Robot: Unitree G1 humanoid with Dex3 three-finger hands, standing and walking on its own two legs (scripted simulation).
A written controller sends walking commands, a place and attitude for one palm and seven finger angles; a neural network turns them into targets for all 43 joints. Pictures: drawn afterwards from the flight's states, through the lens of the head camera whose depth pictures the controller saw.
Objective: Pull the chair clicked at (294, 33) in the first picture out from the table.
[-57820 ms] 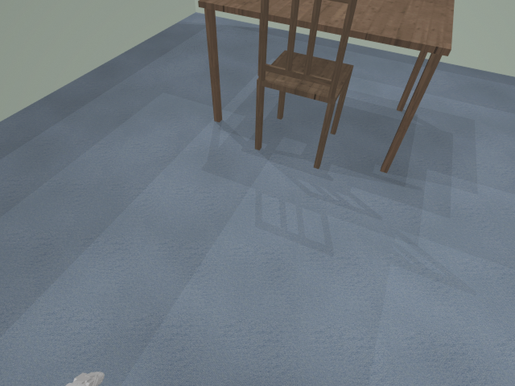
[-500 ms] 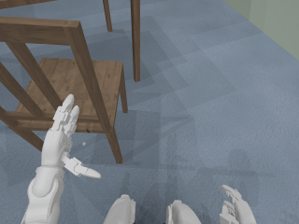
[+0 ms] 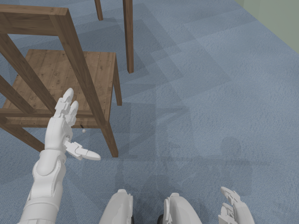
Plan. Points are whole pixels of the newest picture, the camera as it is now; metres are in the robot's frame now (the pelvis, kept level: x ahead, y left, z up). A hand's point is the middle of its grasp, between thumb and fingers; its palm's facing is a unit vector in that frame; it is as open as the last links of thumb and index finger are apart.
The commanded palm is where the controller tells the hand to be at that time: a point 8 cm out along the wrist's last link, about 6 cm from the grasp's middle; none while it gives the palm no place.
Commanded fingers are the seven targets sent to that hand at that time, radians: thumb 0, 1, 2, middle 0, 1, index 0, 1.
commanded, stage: push the fingers through the gap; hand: left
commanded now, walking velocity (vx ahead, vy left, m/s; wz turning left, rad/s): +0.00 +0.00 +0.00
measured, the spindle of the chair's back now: out of the picture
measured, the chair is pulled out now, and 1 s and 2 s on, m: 0.37 0.37 0.37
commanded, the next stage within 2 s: hook a spindle and tug to test in 1.18 s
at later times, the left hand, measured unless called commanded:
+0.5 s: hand (85, 111) +0.39 +0.19 +0.03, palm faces +0.07 -1.00 -0.04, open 16.9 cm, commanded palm +0.37 +0.23 +0.03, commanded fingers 0.00 -0.50 0.30 -0.06 -0.08 -0.06 -0.08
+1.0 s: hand (89, 105) +0.41 +0.18 +0.03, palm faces +0.06 -1.00 -0.03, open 16.9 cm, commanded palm +0.39 +0.23 +0.03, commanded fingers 0.00 -0.50 0.30 -0.06 -0.08 -0.06 -0.08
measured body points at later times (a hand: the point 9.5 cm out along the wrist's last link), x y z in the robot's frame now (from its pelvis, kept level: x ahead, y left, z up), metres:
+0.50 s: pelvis +0.00 +0.00 +0.00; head +0.11 +0.02 +0.44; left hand +0.38 +0.24 +0.03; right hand +0.13 -0.25 -0.11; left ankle +0.03 +0.08 -0.62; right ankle +0.02 -0.11 -0.62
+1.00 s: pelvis +0.00 -0.01 +0.01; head +0.12 +0.01 +0.44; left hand +0.41 +0.23 +0.03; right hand +0.09 -0.27 -0.11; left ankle +0.03 +0.08 -0.62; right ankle +0.02 -0.11 -0.62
